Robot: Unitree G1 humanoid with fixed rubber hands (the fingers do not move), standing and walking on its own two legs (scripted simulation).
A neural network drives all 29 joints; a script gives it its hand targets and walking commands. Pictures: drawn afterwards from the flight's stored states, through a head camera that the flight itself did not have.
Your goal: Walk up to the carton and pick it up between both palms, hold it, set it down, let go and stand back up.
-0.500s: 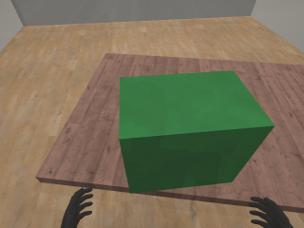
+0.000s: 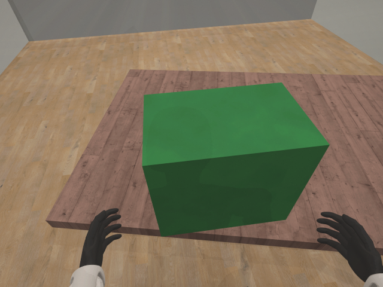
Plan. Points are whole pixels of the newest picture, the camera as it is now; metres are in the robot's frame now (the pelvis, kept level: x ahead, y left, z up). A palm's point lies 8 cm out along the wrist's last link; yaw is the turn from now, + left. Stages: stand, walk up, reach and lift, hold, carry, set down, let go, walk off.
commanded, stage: reach and lift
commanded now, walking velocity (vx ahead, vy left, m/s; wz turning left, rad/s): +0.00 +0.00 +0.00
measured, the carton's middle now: (219, 161) +0.39 -0.02 +0.05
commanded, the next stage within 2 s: none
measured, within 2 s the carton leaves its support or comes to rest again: neither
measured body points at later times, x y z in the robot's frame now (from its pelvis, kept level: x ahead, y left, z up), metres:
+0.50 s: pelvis +0.00 -0.01 +0.00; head +0.01 -0.01 +0.45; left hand +0.27 +0.23 +0.08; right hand +0.28 -0.28 +0.08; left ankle -0.03 +0.11 -0.75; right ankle +0.03 -0.12 -0.75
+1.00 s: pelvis +0.00 -0.02 +0.00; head +0.02 -0.02 +0.45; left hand +0.31 +0.23 +0.14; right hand +0.33 -0.29 +0.12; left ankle -0.03 +0.11 -0.75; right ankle +0.03 -0.12 -0.75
